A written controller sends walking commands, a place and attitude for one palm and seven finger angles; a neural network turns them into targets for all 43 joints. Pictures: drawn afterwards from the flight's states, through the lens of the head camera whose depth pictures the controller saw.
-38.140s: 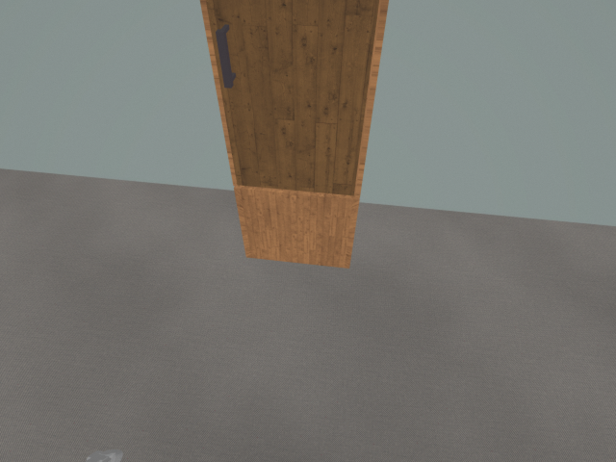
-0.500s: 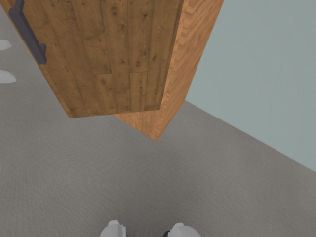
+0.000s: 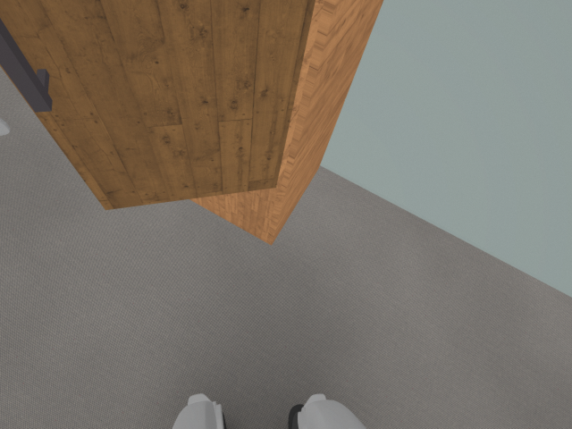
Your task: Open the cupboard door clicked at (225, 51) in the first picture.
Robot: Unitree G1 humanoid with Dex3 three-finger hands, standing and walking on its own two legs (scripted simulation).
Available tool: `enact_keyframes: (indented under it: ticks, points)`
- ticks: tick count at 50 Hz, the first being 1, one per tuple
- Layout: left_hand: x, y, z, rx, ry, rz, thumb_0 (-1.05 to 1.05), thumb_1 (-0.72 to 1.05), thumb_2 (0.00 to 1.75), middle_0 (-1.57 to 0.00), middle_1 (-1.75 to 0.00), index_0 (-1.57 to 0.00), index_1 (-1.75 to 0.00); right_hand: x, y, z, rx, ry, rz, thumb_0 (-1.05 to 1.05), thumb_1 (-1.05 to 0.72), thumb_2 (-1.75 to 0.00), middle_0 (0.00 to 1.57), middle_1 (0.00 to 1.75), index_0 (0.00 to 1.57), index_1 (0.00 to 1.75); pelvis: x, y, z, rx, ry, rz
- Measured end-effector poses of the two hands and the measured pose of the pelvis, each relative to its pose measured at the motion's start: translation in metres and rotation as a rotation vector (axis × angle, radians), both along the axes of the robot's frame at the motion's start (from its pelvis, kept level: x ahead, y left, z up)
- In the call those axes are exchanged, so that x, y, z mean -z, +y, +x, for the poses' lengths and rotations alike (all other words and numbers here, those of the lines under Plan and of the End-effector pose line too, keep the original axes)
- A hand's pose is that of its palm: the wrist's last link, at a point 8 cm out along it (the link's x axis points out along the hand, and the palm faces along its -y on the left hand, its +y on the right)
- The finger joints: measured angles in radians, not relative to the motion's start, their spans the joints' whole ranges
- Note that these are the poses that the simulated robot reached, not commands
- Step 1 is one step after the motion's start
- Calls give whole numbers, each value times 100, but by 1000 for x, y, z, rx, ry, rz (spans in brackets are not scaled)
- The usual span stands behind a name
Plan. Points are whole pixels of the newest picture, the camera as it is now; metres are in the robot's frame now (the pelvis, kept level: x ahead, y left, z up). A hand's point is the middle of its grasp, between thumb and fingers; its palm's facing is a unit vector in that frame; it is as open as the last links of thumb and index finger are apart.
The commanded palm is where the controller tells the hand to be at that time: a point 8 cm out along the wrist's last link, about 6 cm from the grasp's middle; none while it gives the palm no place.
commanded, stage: slide the fingers in behind the handle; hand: left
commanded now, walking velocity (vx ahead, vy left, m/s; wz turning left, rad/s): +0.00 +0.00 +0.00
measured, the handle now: (15, 49) +0.56 +0.27 +0.14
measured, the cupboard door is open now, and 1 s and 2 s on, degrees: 42 42 42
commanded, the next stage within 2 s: close the thumb around the handle in 1.42 s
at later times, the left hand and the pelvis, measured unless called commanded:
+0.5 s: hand out of the picture +0.50 +0.30 +0.13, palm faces +0.17 -0.99 +0.00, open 14.8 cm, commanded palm +0.49 +0.31 +0.13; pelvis +0.01 +0.00 +0.00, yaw +2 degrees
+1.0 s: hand (31, 81) +0.50 +0.24 +0.14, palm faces +0.13 -0.99 -0.01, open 14.0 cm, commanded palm +0.48 +0.29 +0.13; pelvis +0.00 -0.02 +0.01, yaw +1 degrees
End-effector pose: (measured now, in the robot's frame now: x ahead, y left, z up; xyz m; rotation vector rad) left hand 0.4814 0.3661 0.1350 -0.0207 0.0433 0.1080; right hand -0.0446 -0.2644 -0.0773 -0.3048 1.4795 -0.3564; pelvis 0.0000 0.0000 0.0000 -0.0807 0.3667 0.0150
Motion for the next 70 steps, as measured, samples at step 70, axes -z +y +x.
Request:
enact_keyframes:
  ticks: [70]
  points:
    - [0,-68,0,-9,-16,9,-1,-50,30,-30,-120,-30,-119,6,-16,19,-11,-104,29,0,-90,-90,20,30,20,30,-6,-11,1,0,-55,24]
